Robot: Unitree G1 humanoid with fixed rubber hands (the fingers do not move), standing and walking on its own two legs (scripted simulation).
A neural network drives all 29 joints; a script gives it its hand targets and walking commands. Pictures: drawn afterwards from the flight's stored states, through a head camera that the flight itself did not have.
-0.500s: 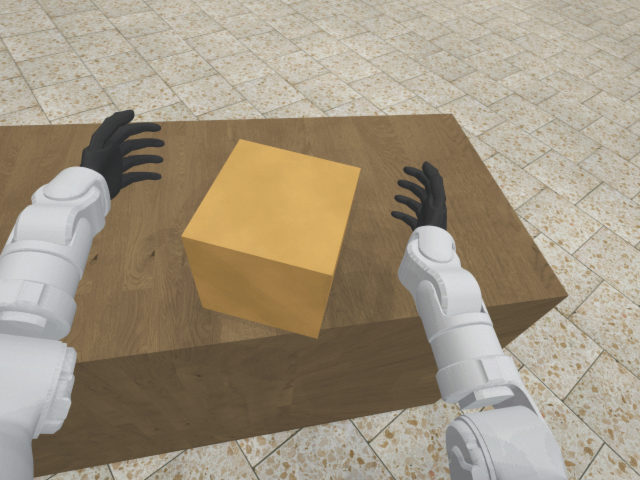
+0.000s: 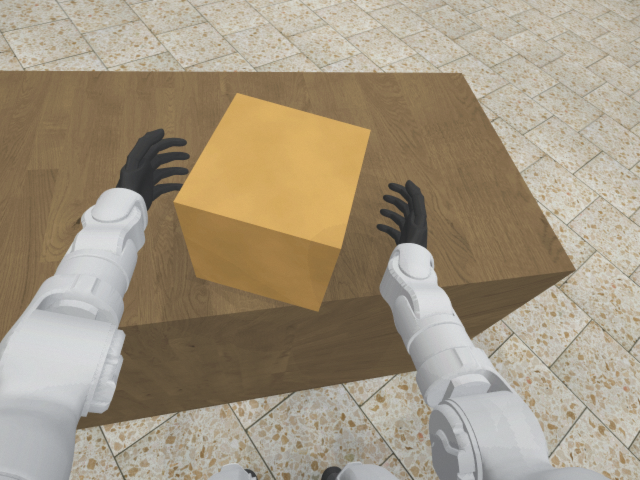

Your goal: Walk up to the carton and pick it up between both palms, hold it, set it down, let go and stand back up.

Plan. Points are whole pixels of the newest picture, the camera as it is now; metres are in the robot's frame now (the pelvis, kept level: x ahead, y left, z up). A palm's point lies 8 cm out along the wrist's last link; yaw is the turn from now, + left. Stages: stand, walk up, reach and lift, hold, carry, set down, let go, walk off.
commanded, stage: reach and lift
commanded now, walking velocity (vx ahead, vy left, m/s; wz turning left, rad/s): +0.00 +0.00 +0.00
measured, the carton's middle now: (279, 207) +0.45 +0.02 +0.03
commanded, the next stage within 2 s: none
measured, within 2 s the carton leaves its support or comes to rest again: neither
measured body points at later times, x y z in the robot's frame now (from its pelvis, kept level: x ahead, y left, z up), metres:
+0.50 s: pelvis -0.01 +0.01 -0.02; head +0.07 +0.06 +0.42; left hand +0.48 +0.17 +0.05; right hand +0.40 -0.14 +0.04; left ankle +0.02 +0.08 -0.72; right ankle +0.00 -0.15 -0.72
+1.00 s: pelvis -0.01 +0.01 -0.02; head +0.08 +0.06 +0.42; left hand +0.48 +0.15 +0.03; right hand +0.39 -0.12 +0.03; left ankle +0.02 +0.08 -0.72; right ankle +0.00 -0.15 -0.72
